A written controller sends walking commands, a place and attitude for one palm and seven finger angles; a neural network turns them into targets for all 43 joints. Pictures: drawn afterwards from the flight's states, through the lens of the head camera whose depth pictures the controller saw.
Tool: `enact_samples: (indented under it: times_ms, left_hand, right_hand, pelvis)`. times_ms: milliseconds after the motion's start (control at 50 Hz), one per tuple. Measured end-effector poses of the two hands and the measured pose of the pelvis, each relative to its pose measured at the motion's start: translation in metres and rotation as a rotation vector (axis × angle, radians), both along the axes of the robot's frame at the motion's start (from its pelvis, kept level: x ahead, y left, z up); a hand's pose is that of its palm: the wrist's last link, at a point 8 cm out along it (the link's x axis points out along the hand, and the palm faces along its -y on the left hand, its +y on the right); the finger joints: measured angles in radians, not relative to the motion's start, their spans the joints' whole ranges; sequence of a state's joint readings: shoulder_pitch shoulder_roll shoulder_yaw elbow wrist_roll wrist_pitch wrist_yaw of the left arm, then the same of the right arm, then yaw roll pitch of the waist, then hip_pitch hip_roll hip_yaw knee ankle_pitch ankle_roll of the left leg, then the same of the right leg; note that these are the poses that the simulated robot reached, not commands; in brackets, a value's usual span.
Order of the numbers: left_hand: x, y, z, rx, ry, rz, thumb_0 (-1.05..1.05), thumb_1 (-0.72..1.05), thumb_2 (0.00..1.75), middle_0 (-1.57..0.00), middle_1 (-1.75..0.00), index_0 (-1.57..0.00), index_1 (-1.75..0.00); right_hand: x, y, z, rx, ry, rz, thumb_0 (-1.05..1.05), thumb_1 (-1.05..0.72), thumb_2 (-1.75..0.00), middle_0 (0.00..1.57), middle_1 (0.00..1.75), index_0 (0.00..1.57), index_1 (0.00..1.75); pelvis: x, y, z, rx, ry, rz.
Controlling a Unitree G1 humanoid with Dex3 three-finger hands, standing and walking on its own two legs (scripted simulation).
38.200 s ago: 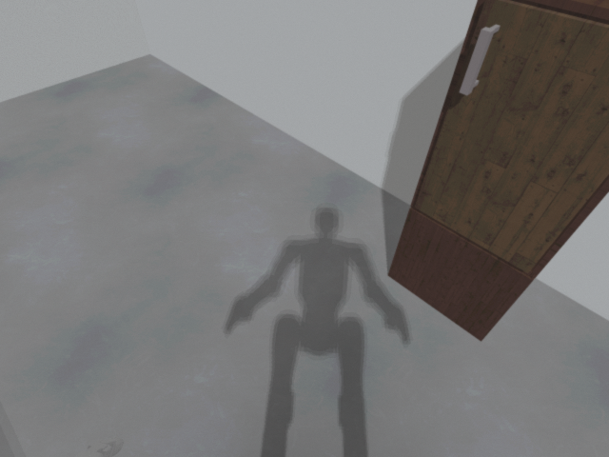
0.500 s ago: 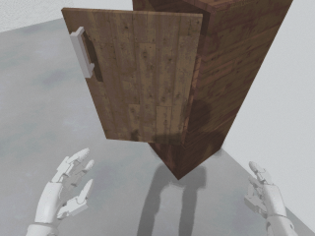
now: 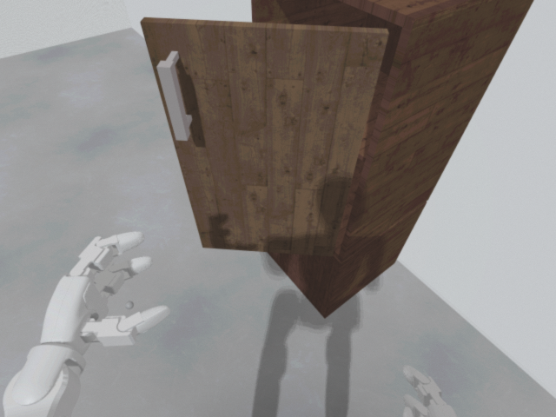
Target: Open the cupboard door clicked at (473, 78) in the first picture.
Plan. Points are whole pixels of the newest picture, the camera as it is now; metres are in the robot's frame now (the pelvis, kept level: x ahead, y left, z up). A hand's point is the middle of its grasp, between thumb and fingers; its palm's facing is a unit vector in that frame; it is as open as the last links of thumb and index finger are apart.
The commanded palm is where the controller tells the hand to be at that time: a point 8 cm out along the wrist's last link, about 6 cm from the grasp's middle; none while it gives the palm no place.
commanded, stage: raise the hand with hooked fingers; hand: left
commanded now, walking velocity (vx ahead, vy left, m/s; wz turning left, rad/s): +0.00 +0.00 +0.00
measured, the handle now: (178, 97) +0.56 +0.20 +0.17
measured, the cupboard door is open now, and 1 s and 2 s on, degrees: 49 49 49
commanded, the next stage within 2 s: move the hooked fingers beside the handle in 1.24 s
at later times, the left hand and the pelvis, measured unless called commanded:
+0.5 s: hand (78, 235) +0.29 +0.25 +0.16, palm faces +0.07 -0.99 -0.07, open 13.8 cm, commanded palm +0.25 +0.29 +0.16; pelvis +0.03 -0.02 +0.02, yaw +2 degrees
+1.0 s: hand (92, 206) +0.31 +0.24 +0.18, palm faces +0.03 -1.00 -0.04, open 14.0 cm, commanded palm +0.28 +0.28 +0.19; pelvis +0.02 -0.04 +0.03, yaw +0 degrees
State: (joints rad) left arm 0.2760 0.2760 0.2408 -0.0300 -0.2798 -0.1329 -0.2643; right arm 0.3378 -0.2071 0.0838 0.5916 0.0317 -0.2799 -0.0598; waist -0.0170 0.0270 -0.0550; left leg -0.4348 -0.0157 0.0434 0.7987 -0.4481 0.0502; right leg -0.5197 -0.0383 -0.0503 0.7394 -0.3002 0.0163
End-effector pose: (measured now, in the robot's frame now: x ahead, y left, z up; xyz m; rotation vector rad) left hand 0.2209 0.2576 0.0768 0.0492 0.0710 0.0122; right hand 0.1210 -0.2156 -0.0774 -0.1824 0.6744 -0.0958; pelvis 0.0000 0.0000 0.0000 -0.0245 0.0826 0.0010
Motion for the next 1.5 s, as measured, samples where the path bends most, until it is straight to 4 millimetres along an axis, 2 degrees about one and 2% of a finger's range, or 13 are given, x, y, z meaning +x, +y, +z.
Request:
enact_samples:
  times_ms: [100, 220, 340, 400, 460, 560, 700, 780, 880, 1000, 1200, 1400, 1500]
  left_hand:
    - [-0.003, 0.013, 0.021, 0.039, -0.094, 0.048, 0.00, -0.02, 0.50, -0.27, -0.89, -0.26, -0.89]
    - [0.015, 0.022, 0.029, 0.046, -0.075, 0.010, 0.00, -0.16, 0.44, -0.28, -0.98, -0.27, -0.98]
    - [0.028, 0.035, 0.061, 0.043, -0.121, 0.028, 0.00, -0.30, 0.38, -0.29, -1.07, -0.29, -1.07]
    - [0.033, 0.041, 0.076, 0.035, -0.148, 0.050, 0.00, -0.37, 0.35, -0.29, -1.11, -0.29, -1.12]
    - [0.038, 0.045, 0.082, 0.028, -0.128, 0.059, 0.00, -0.42, 0.33, -0.30, -1.15, -0.29, -1.15]
    - [0.045, 0.043, 0.088, 0.035, -0.079, 0.047, -0.01, -0.47, 0.31, -0.30, -1.18, -0.30, -1.18]
    - [0.057, 0.048, 0.117, 0.039, -0.151, 0.062, -0.01, -0.49, 0.30, -0.30, -1.20, -0.30, -1.20]
    - [0.068, 0.051, 0.127, 0.033, -0.138, 0.063, -0.01, -0.50, 0.30, -0.30, -1.20, -0.30, -1.20]
    - [0.075, 0.041, 0.120, 0.022, -0.080, 0.013, -0.01, -0.50, 0.30, -0.30, -1.20, -0.30, -1.20]
    - [0.069, 0.031, 0.104, -0.012, -0.087, 0.016, -0.01, -0.50, 0.30, -0.30, -1.20, -0.30, -1.20]
    - [0.060, 0.040, 0.120, 0.028, -0.138, 0.058, -0.01, -0.50, 0.30, -0.30, -1.20, -0.30, -1.20]
    - [0.058, 0.045, 0.111, 0.012, -0.098, 0.043, -0.01, -0.50, 0.30, -0.30, -1.20, -0.30, -1.20]
    - [0.068, 0.049, 0.112, 0.000, -0.118, 0.053, -0.01, -0.50, 0.30, -0.30, -1.20, -0.30, -1.20]
  right_hand:
    - [0.014, -0.014, 0.009, -0.065, -0.012, 0.046, 0.01, -0.90, -0.90, 0.21, 0.30, 0.21, 0.30]
    - [0.048, -0.024, 0.026, -0.106, -0.082, 0.046, 0.01, -0.90, -0.90, 0.21, 0.30, 0.20, 0.30]
    - [0.079, -0.021, 0.045, -0.084, -0.174, 0.060, 0.01, -0.90, -0.90, 0.21, 0.30, 0.20, 0.30]
    - [0.089, -0.018, 0.047, -0.066, -0.184, 0.083, 0.01, -0.90, -0.90, 0.21, 0.30, 0.20, 0.30]
    - [0.094, -0.017, 0.046, -0.050, -0.174, 0.100, 0.01, -0.90, -0.90, 0.21, 0.30, 0.20, 0.30]
    - [0.093, -0.019, 0.039, -0.032, -0.140, 0.104, 0.01, -0.90, -0.90, 0.21, 0.30, 0.20, 0.30]
    - [0.079, -0.033, 0.032, -0.031, -0.084, 0.084, 0.01, -0.90, -0.90, 0.21, 0.30, 0.20, 0.30]
    - [0.072, -0.044, 0.029, -0.037, -0.060, 0.065, 0.01, -0.90, -0.90, 0.21, 0.30, 0.20, 0.30]
    - [0.064, -0.059, 0.028, -0.040, -0.053, 0.035, 0.01, -0.90, -0.90, 0.21, 0.30, 0.20, 0.30]
    - [0.058, -0.068, 0.033, -0.054, -0.067, 0.010, 0.01, -0.90, -0.90, 0.21, 0.30, 0.20, 0.30]
    - [0.062, -0.054, 0.037, -0.045, -0.103, 0.028, 0.01, -0.90, -0.90, 0.21, 0.30, 0.20, 0.30]
    - [0.062, -0.040, 0.036, -0.030, -0.102, 0.049, 0.01, -0.90, -0.90, 0.21, 0.30, 0.20, 0.30]
    - [0.060, -0.037, 0.035, -0.044, -0.085, 0.053, 0.01, -0.90, -0.90, 0.21, 0.30, 0.20, 0.30]
  pelvis:
    - [0.006, 0.002, 0.003, -0.007, -0.009, 0.016]
    - [0.013, -0.001, 0.008, -0.010, -0.032, 0.028]
    - [0.023, -0.007, 0.016, -0.008, -0.058, 0.028]
    - [0.025, -0.012, 0.018, -0.005, -0.066, 0.031]
    - [0.026, -0.016, 0.020, -0.002, -0.072, 0.035]
    - [0.026, -0.023, 0.023, 0.003, -0.078, 0.036]
    - [0.027, -0.034, 0.026, 0.009, -0.087, 0.036]
    - [0.025, -0.038, 0.027, 0.012, -0.089, 0.033]
    - [0.022, -0.040, 0.026, 0.017, -0.076, 0.022]
    - [0.020, -0.041, 0.026, 0.020, -0.077, 0.007]
    - [0.016, -0.038, 0.027, 0.018, -0.103, 0.017]
    - [0.014, -0.032, 0.027, 0.016, -0.100, 0.020]
    - [0.014, -0.030, 0.027, 0.015, -0.099, 0.027]
